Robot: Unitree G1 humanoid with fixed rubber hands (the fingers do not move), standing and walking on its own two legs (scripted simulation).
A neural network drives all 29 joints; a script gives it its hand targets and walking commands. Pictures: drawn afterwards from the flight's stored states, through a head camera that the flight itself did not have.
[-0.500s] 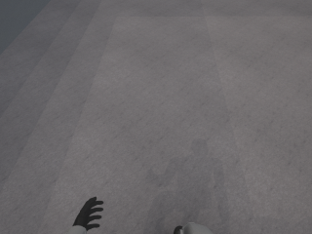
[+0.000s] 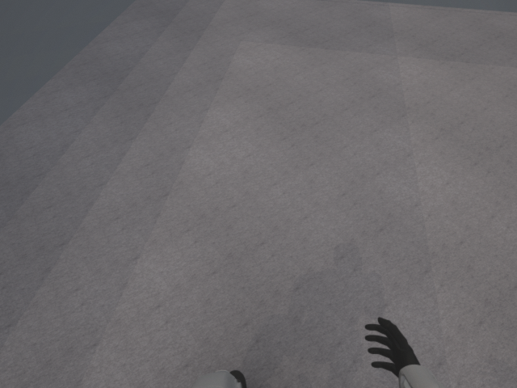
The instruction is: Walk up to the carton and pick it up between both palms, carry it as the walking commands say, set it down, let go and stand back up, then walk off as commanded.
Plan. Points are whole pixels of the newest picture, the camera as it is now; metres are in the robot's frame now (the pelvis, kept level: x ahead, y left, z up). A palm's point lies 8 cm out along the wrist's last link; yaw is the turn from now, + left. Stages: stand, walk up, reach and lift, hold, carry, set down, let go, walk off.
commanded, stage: walk off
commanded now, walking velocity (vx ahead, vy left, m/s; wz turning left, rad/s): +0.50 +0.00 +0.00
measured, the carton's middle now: out of the picture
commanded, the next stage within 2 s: stand in 0.18 s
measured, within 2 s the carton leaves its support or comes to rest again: neither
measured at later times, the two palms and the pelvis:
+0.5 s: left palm (187, 259) +0.35 +0.20 -0.12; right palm out of the picture +0.13 -0.22 -0.14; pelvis +0.22 -0.01 +0.00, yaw +0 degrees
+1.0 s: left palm (163, 308) +0.25 +0.22 -0.13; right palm (395, 325) +0.26 -0.21 -0.13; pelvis +0.26 +0.00 +0.02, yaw +0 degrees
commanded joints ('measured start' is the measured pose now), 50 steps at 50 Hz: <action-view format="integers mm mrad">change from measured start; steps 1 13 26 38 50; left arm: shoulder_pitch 37 -263 -43 -278 -146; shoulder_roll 36 44 222 127 63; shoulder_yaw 6 20 38 -1 -13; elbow -97 -165 -70 -62 -2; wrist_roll -36 12 -11 -11 -8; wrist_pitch -8 61 4 51 63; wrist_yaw -1 -30 10 19 16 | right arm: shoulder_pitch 528 401 599 411 358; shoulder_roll -328 -101 -33 -14 -34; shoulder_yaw -94 -11 -1 5 25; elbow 112 149 212 224 217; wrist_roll -22 18 55 17 29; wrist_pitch -16 -53 21 100 38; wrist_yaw -25 -32 -65 -60 -63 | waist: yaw -218 -59 -26 -126 -58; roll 301 76 -172 -118 19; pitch -320 16 -336 -55 21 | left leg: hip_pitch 788 256 108 316 178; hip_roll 431 185 -12 -3 72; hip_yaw -630 -107 -124 -81 -181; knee -213 -315 477 -3 -270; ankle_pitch -191 487 -569 -155 -158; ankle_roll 167 86 -62 -55 -24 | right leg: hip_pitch -629 -609 106 -411 -214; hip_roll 48 -78 -419 -157 -63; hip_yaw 12 90 398 209 135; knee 739 498 10 -259 -134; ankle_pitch -70 296 1342 16 300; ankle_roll -43 13 -291 -136 -34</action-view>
